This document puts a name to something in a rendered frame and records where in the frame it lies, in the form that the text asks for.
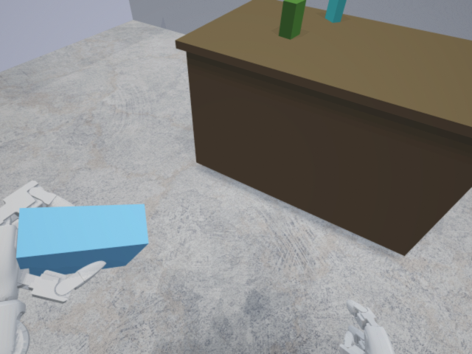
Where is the left robot forearm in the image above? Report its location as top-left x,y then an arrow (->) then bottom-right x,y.
0,299 -> 30,354

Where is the table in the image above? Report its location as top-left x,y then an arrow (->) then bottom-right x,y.
176,0 -> 472,256

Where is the sponge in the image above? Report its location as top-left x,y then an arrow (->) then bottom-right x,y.
16,204 -> 149,277

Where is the robot left hand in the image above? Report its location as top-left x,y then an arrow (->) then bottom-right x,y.
0,181 -> 106,304

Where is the robot right hand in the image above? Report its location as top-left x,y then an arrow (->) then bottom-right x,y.
339,299 -> 395,354

